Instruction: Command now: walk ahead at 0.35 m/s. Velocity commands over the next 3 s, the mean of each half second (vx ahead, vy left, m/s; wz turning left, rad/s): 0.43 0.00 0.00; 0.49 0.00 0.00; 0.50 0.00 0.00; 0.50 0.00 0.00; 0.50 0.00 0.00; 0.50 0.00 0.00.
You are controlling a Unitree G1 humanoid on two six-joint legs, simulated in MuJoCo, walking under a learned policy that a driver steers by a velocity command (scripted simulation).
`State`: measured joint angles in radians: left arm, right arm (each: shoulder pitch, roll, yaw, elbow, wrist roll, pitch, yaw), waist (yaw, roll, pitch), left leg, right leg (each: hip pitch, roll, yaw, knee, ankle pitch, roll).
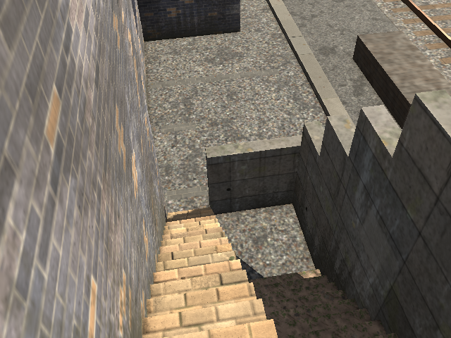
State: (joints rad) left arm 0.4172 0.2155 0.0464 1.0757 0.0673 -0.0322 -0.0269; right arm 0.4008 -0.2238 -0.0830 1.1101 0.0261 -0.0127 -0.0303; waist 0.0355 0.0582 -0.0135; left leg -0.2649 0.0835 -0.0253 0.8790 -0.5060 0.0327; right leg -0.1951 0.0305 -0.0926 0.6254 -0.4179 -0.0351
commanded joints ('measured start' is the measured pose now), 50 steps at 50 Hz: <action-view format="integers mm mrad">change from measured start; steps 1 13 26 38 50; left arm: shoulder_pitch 217 44 237 38 104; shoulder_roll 169 56 66 89 62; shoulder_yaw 26 -77 -46 -36 -83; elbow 30 -48 -88 -148 11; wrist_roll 12 63 -1 -85 45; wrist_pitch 16 -161 -68 7 -148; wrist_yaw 23 33 -65 7 19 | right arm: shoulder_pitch -97 67 -57 81 42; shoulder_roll -90 -125 -72 -84 1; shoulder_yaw -21 4 73 40 100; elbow -50 -152 -226 -153 -260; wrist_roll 12 -261 -160 8 -177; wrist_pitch -13 -48 -172 -53 -16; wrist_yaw -17 143 74 -26 148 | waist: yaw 67 -113 133 -12 -50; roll -136 -76 56 -60 -204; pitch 174 184 125 123 141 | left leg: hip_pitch -475 87 -853 -433 -721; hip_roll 30 -36 -19 -50 23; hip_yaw -48 -23 -113 -138 -78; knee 175 -47 -174 607 691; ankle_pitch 60 745 543 542 877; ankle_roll -7 31 170 155 -23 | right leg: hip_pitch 216 -529 -153 164 -589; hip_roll -350 -262 -62 -75 -210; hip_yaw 469 48 3 117 435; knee -260 473 938 -324 -14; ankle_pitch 300 -246 625 516 -112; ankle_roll -245 -64 89 -40 -261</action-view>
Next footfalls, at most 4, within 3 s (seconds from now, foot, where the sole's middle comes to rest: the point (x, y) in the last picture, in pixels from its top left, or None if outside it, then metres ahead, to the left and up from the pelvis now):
0.34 left None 0.15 0.16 -0.97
0.78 right None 0.40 0.00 -1.19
1.26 left None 0.57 0.34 -1.40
1.74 right None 0.85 0.06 -1.62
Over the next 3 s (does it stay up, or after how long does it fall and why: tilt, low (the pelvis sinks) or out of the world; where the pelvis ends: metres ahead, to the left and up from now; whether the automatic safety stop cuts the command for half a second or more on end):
stays up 1.24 0.29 -1.30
